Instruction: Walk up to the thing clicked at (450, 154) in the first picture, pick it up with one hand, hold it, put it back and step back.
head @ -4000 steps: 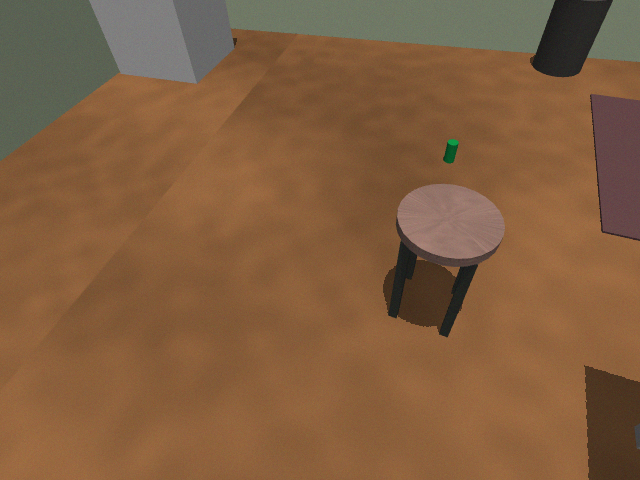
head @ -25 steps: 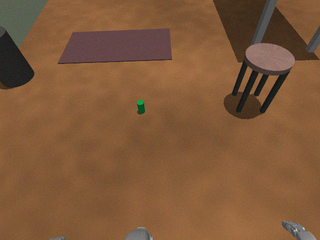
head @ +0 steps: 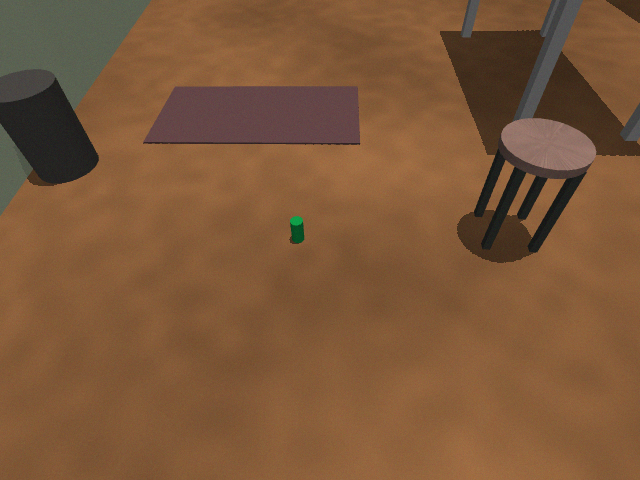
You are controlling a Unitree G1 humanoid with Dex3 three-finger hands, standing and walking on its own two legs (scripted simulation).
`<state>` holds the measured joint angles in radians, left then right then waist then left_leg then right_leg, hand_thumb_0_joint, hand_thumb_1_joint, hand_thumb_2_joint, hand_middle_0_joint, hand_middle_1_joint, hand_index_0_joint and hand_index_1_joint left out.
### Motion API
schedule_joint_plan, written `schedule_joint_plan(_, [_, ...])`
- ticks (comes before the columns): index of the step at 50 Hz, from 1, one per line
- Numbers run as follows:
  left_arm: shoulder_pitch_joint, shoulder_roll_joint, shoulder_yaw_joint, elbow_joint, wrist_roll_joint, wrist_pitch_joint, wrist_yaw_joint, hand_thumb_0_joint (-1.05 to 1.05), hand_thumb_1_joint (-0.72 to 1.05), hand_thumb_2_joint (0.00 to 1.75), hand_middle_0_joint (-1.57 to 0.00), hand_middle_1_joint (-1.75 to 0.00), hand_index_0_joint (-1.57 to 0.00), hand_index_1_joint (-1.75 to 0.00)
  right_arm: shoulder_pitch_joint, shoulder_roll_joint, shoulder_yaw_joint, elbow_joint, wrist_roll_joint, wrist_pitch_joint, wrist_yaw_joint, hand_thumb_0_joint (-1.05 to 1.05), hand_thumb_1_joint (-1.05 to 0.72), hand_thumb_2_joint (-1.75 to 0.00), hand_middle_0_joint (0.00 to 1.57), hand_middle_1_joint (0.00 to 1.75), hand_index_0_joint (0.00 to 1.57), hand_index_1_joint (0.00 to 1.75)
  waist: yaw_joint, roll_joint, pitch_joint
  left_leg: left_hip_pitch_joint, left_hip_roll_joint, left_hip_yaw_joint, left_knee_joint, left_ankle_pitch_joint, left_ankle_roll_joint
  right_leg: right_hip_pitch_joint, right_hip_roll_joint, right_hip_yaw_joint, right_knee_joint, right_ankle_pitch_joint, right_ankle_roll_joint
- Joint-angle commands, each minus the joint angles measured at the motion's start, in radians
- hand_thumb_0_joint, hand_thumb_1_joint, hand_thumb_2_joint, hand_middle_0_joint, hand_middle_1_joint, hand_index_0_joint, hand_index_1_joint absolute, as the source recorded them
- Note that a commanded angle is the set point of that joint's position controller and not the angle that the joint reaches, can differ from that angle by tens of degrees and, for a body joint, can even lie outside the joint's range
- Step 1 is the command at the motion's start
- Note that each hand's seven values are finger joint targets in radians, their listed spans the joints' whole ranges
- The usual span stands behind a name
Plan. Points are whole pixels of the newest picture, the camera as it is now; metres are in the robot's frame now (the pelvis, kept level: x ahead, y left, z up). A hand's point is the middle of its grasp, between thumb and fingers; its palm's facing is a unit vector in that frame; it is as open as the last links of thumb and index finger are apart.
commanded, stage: step back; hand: left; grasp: from above
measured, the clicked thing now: (297, 229) +1.14 +0.18 -0.71
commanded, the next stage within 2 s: stand in 0.62 s
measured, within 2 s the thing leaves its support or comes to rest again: neither
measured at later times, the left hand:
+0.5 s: hand out of the picture +0.14 +0.26 -0.15, palm faces +0.04 -0.94 -0.34, open 7.3 cm
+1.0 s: hand out of the picture +0.12 +0.26 -0.14, palm faces -0.01 -0.94 -0.33, open 7.3 cm
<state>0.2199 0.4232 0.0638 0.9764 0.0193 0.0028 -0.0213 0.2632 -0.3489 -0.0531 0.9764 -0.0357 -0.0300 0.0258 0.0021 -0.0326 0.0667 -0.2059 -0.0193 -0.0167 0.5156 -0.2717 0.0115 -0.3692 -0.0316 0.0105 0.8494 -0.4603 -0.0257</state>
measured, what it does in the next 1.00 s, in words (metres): steps on the spot: right foot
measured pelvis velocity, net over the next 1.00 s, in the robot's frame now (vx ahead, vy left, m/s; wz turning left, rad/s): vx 0.05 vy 0.00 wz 0.01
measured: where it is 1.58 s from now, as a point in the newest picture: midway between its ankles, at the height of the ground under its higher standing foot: outside the picture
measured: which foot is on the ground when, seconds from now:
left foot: down 0.00-1.00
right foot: up 0.00-0.08, down 0.10-1.00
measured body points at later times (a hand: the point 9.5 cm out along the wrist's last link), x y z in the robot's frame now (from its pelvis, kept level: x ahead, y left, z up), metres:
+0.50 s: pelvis +0.05 +0.00 +0.00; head +0.06 +0.01 +0.45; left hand +0.14 +0.31 -0.13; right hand +0.13 -0.29 -0.13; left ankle +0.04 +0.13 -0.73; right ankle +0.06 -0.13 -0.73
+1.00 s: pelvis +0.05 +0.00 +0.02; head +0.06 +0.01 +0.46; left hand +0.12 +0.30 -0.12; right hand +0.15 -0.29 -0.11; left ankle +0.04 +0.13 -0.73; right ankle +0.06 -0.13 -0.73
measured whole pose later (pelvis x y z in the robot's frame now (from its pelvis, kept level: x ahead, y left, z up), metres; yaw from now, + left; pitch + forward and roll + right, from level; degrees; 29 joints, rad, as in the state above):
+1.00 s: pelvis +0.05 +0.00 +0.02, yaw +0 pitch -2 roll +0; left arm 0.09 0.35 -0.01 1.14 0.01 -0.02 -0.01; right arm 0.05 -0.34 -0.01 1.13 0.00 -0.01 0.01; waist 0.01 -0.01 0.06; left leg -0.09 0.00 0.00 0.30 -0.18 -0.01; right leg -0.11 -0.04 -0.02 0.32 -0.16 0.03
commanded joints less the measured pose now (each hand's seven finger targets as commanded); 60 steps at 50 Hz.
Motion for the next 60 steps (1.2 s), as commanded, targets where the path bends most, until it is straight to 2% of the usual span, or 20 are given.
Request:
schedule_joint_plan(1, [-0.042,0.144,0.045,-0.069,0.000,-0.040,0.007,0.00,0.90,0.90,-0.20,-0.30,-0.20,-0.30,-0.070,-0.276,-0.064,-0.079,0.000,-0.016,-0.025,0.00,-0.90,-0.90,0.20,0.30,0.20,0.30,-0.004,0.208,-0.009,-0.074,0.220,-0.217,-0.183,-0.018,0.159,0.064,0.013,-0.037,-0.177,0.062,0.008])
schedule_joint_plan(3, [0.010,0.131,0.047,-0.028,0.002,-0.047,0.018,0.00,0.90,0.90,-0.20,-0.30,-0.20,-0.30,-0.129,-0.242,-0.045,-0.091,0.014,0.002,-0.025,0.00,-0.90,-0.90,0.20,0.30,0.20,0.30,0.046,0.163,-0.036,-0.194,0.173,-0.148,-0.062,-0.003,0.103,0.271,0.049,-0.069,-0.362,0.211,0.007])
schedule_joint_plan(4, [0.044,0.144,0.053,-0.016,0.004,-0.053,0.028,0.00,0.90,0.90,-0.20,-0.30,-0.20,-0.30,-0.126,-0.188,-0.025,-0.091,0.022,0.007,-0.029,0.00,-0.90,-0.90,0.20,0.30,0.20,0.30,0.071,0.099,-0.056,-0.239,0.139,-0.119,0.032,-0.012,0.063,0.359,0.019,-0.004,-0.431,0.253,0.004])
schedule_joint_plan(5, [0.054,0.208,0.068,-0.019,0.019,-0.063,0.037,0.00,0.90,0.90,-0.20,-0.30,-0.20,-0.30,-0.100,-0.135,-0.006,-0.104,0.029,0.007,-0.031,0.00,-0.90,-0.90,0.20,0.30,0.20,0.30,0.064,-0.081,-0.073,-0.321,0.034,-0.076,0.207,-0.079,0.013,0.393,-0.149,0.260,-0.524,0.209,-0.033])
schedule_joint_plan(6, [-0.007,0.279,0.073,-0.040,0.014,-0.066,0.038,0.00,0.90,0.90,-0.20,-0.30,-0.20,-0.30,-0.070,-0.144,-0.011,-0.087,0.023,0.018,-0.041,0.00,-0.90,-0.90,0.20,0.30,0.20,0.30,0.046,-0.139,-0.061,-0.281,-0.012,-0.073,0.293,-0.298,-0.007,0.222,-0.338,0.482,-0.619,-0.004,-0.138])
schedule_joint_plan(7, [-0.090,0.285,0.071,-0.064,0.013,-0.064,0.034,0.00,0.90,0.90,-0.20,-0.30,-0.20,-0.30,-0.051,-0.218,-0.036,-0.052,0.018,0.022,-0.046,0.00,-0.90,-0.90,0.20,0.30,0.20,0.30,0.021,-0.082,-0.016,-0.191,0.024,-0.101,0.364,-0.324,-0.013,0.088,-0.375,0.508,-0.597,-0.055,-0.214])
schedule_joint_plan(10, [-0.126,0.217,0.054,-0.063,0.013,-0.068,0.037,0.00,0.90,0.90,-0.20,-0.30,-0.20,-0.30,-0.047,-0.206,-0.028,-0.013,0.023,0.018,-0.037,0.00,-0.90,-0.90,0.20,0.30,0.20,0.30,0.016,-0.072,-0.011,-0.179,0.033,-0.097,0.311,-0.228,-0.001,0.107,-0.250,0.292,-0.534,0.115,-0.144])
schedule_joint_plan(13, [-0.152,0.212,0.051,-0.054,0.010,-0.061,0.033,0.00,0.90,0.90,-0.20,-0.30,-0.20,-0.30,-0.034,-0.191,-0.022,0.009,0.019,0.011,-0.033,0.00,-0.90,-0.90,0.20,0.30,0.20,0.30,0.010,-0.130,-0.052,-0.110,0.037,-0.021,0.158,-0.187,-0.009,0.126,-0.220,0.198,-0.482,0.286,-0.129])
schedule_joint_plan(15, [-0.171,0.204,0.040,-0.049,0.000,-0.051,0.030,0.00,0.90,0.90,-0.20,-0.30,-0.20,-0.30,-0.017,-0.177,-0.023,0.031,0.010,0.001,-0.036,0.00,-0.90,-0.90,0.20,0.30,0.20,0.30,-0.018,-0.119,-0.082,0.006,0.024,0.020,-0.053,-0.025,-0.009,0.110,-0.191,0.136,-0.394,0.414,-0.101])
schedule_joint_plan(16, [-0.172,0.172,0.029,-0.051,-0.004,-0.047,0.030,0.00,0.90,0.90,-0.20,-0.30,-0.20,-0.30,-0.028,-0.184,-0.030,0.039,0.004,-0.003,-0.039,0.00,-0.90,-0.90,0.20,0.30,0.20,0.30,-0.019,-0.081,-0.090,0.058,0.045,-0.021,-0.097,0.091,-0.002,0.092,-0.164,0.108,-0.353,0.461,-0.068])
schedule_joint_plan(17, [-0.164,0.135,0.016,-0.053,-0.012,-0.043,0.029,0.00,0.90,0.90,-0.20,-0.30,-0.20,-0.30,-0.067,-0.227,-0.038,0.030,-0.004,-0.007,-0.043,0.00,-0.90,-0.90,0.20,0.30,0.20,0.30,-0.003,0.020,-0.109,0.066,0.145,-0.156,-0.123,0.203,0.026,0.072,-0.108,0.064,-0.317,0.427,-0.019])
schedule_joint_plan(18, [-0.162,0.134,0.016,-0.038,-0.026,-0.041,0.030,0.00,0.90,0.90,-0.20,-0.30,-0.20,-0.30,-0.151,-0.257,-0.036,0.015,0.008,-0.010,-0.039,0.00,-0.90,-0.90,0.20,0.30,0.20,0.30,0.030,0.074,-0.111,-0.021,0.192,-0.203,-0.110,0.161,0.069,0.139,-0.037,0.014,-0.322,0.239,0.004])
schedule_joint_plan(19, [-0.169,0.142,0.018,-0.024,-0.022,-0.043,0.032,0.00,0.90,0.90,-0.20,-0.30,-0.20,-0.30,-0.180,-0.259,-0.031,0.016,0.012,-0.010,-0.034,0.00,-0.90,-0.90,0.20,0.30,0.20,0.30,0.031,0.081,-0.106,-0.058,0.202,-0.194,-0.097,0.173,0.083,0.197,-0.039,0.011,-0.346,0.203,0.004])
schedule_joint_plan(22, [-0.175,0.152,0.017,0.002,-0.018,-0.051,0.033,0.00,0.90,0.90,-0.20,-0.30,-0.20,-0.30,-0.178,-0.220,-0.017,0.042,0.018,-0.010,-0.038,0.00,-0.90,-0.90,0.20,0.30,0.20,0.30,0.019,0.076,-0.119,-0.027,0.141,-0.108,-0.082,0.311,0.030,0.262,-0.078,0.038,-0.366,0.433,-0.015])
schedule_joint_plan(25, [-0.168,0.161,0.015,0.015,-0.021,-0.051,0.038,0.00,0.90,0.90,-0.20,-0.30,-0.20,-0.30,-0.182,-0.217,-0.018,0.058,0.021,-0.004,-0.042,0.00,-0.90,-0.90,0.20,0.30,0.20,0.30,0.015,0.086,-0.156,0.041,0.134,-0.076,-0.063,0.446,0.022,0.276,-0.093,0.030,-0.368,0.538,-0.019])
schedule_joint_plan(30, [-0.187,0.152,0.005,0.038,-0.015,-0.041,0.039,0.00,0.90,0.90,-0.20,-0.30,-0.20,-0.30,-0.238,-0.208,-0.017,0.056,0.024,0.005,-0.040,0.00,-0.90,-0.90,0.20,0.30,0.20,0.30,0.020,0.074,-0.134,0.039,0.150,-0.091,-0.115,0.345,0.030,0.275,-0.084,0.019,-0.406,0.468,-0.004])
schedule_joint_plan(40, [-0.190,0.130,-0.025,0.093,-0.014,-0.044,0.029,0.00,0.90,0.90,-0.20,-0.30,-0.20,-0.30,-0.259,-0.208,-0.004,0.084,0.031,-0.010,-0.032,0.00,-0.90,-0.90,0.20,0.30,0.20,0.30,0.003,0.055,-0.123,0.132,0.152,-0.080,-0.225,0.361,0.009,0.310,-0.100,0.042,-0.540,0.494,0.021])
schedule_joint_plan(45, [-0.192,0.138,-0.026,0.100,-0.012,-0.048,0.030,0.00,0.90,0.90,-0.20,-0.30,-0.20,-0.30,-0.263,-0.201,-0.001,0.091,0.031,-0.009,-0.029,0.00,-0.90,-0.90,0.20,0.30,0.20,0.30,0.000,0.038,-0.125,0.126,0.150,-0.074,-0.246,0.320,0.004,0.323,-0.109,0.045,-0.553,0.486,0.016])
schedule_joint_plan(49, [-0.177,0.139,-0.029,0.110,-0.007,-0.042,0.028,0.00,0.90,0.90,-0.20,-0.30,-0.20,-0.30,-0.270,-0.200,0.001,0.098,0.029,-0.005,-0.027,0.00,-0.90,-0.90,0.20,0.30,0.20,0.30,0.003,0.052,-0.083,0.094,0.142,-0.076,-0.280,0.166,0.000,0.278,-0.102,0.046,-0.581,0.349,0.014])
schedule_joint_plan(60, [-0.154,0.139,-0.034,0.110,-0.009,-0.046,0.028,0.00,0.90,0.90,-0.20,-0.30,-0.20,-0.30,-0.238,-0.204,0.006,0.115,0.028,-0.001,-0.022,0.00,-0.90,-0.90,0.20,0.30,0.20,0.30,0.003,0.017,-0.088,0.089,0.142,-0.079,-0.263,0.155,0.001,0.266,-0.109,0.061,-0.593,0.332,0.011])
